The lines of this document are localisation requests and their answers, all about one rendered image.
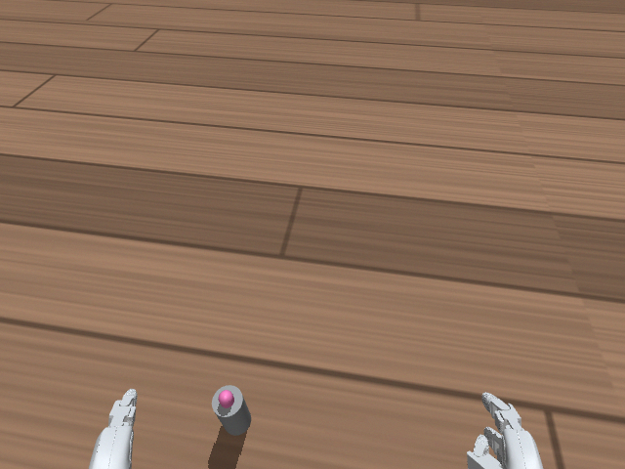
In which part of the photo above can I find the right robot hand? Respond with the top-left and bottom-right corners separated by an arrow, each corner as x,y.
467,392 -> 543,469

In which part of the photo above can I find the left robot hand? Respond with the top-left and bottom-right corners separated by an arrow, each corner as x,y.
89,389 -> 137,469

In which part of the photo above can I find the bottle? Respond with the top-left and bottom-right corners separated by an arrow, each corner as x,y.
212,385 -> 251,436

